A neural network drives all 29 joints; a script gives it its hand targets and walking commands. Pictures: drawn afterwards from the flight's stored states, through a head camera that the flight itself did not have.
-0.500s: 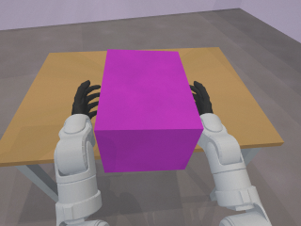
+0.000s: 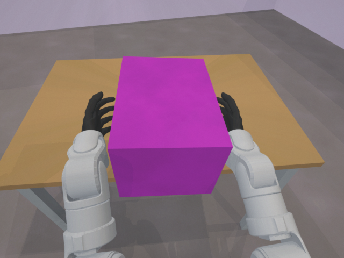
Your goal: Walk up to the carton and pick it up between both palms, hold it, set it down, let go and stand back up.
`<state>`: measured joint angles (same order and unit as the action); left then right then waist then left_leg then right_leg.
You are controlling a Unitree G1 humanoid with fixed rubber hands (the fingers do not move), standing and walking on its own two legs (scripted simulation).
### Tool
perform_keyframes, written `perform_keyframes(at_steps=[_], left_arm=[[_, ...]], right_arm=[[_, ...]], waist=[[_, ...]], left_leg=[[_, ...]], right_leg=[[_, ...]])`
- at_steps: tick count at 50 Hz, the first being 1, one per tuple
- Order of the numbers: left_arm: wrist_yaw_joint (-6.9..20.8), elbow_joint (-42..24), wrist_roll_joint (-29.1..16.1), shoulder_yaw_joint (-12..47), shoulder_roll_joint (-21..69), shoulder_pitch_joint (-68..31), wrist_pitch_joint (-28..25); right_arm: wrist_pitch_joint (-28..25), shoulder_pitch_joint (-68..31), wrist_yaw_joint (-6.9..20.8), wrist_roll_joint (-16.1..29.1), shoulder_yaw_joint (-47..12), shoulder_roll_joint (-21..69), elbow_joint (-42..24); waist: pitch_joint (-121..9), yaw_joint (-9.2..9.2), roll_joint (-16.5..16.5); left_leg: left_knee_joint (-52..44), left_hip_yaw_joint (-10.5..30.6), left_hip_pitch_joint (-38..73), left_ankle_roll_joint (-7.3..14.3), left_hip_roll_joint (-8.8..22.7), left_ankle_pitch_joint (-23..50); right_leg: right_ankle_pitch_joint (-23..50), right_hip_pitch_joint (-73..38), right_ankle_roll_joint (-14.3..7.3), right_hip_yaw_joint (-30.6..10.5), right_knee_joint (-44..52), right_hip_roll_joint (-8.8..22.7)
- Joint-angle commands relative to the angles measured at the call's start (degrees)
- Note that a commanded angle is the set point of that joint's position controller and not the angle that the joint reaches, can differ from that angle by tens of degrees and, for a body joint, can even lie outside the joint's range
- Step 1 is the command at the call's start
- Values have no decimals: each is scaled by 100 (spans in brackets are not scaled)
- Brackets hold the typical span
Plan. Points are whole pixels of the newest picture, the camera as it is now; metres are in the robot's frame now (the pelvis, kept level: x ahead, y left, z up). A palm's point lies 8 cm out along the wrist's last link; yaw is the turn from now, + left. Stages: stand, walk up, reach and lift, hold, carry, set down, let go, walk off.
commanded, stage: hold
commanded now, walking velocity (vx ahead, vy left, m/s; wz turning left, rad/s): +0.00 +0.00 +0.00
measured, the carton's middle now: (165, 122) +0.38 +0.00 +0.14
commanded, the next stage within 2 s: set down in 1.40 s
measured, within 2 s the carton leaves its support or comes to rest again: neither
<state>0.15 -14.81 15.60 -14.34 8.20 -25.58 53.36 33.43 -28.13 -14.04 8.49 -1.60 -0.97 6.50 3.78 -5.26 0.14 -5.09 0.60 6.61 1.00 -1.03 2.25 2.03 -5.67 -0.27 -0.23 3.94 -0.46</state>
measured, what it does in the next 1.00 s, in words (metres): stands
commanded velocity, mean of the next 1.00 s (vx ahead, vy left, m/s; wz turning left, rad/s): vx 0.00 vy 0.00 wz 0.00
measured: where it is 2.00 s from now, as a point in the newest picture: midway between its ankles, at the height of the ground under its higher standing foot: outside the picture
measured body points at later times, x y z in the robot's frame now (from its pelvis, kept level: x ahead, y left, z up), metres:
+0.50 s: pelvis +0.00 +0.00 +0.00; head +0.00 +0.00 +0.45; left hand +0.35 +0.14 +0.16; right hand +0.36 -0.15 +0.14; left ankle +0.00 +0.11 -0.76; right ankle +0.01 -0.12 -0.76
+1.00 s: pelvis +0.00 +0.00 +0.00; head +0.00 +0.00 +0.45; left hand +0.34 +0.16 +0.16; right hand +0.37 -0.13 +0.15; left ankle +0.00 +0.11 -0.76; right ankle +0.01 -0.12 -0.76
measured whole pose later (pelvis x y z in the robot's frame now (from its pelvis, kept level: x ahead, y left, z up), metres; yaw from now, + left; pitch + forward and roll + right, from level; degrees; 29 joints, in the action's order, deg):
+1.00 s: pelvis +0.00 +0.00 +0.00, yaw +1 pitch -4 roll +0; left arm 0.0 -15.9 15.6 -14.9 7.6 -25.3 54.1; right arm 33.3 -29.9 -13.8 8.6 -2.0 -0.5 8.2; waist 4.1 -3.5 0.7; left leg -5.1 1.3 6.7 0.7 -0.9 2.5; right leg 1.7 -5.8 -0.5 0.5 3.3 -0.6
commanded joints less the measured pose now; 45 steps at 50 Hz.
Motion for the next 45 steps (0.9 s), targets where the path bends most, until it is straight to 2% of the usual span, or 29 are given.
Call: perform_keyframes(at_steps=[1,32,34,37,39,45], left_arm=[[819,-776,-1054,2832,2148,-3488,-356],[819,-775,-1055,2834,2149,-3489,-357],[810,-786,-1026,2776,2129,-3458,-345],[776,-846,-949,2622,2059,-3370,-279],[758,-901,-960,2622,2042,-3367,-235],[798,-939,-1080,2872,2102,-3630,-290]], right_arm=[[-561,-4113,531,610,-2173,2450,-2064],[-561,-4112,530,610,-2175,2452,-2064],[-556,-4122,542,648,-2223,2442,-2052],[-529,-4200,582,785,-2382,2421,-2040],[-520,-4270,589,834,-2421,2432,-2073],[-575,-4264,542,642,-2126,2453,-1986]], waist=[[-3196,6,-89],[-3195,5,-89],[-3187,102,-75],[-3158,395,5],[-3166,453,38],[-3215,94,-168]], left_leg=[[279,-11,827,-136,65,1502],[279,-11,831,-135,65,1500],[255,-24,804,-115,77,1538],[186,-57,640,-53,115,1674],[195,-61,564,-45,123,1740],[342,-46,829,-150,49,1625]], right_leg=[[1479,-999,357,10,-522,-80],[1479,-994,357,10,-522,-80],[1501,-1070,344,-5,-539,-76],[1563,-1371,299,-68,-602,-54],[1547,-1468,284,-101,-626,-39],[1237,-1045,312,-54,-551,-28]])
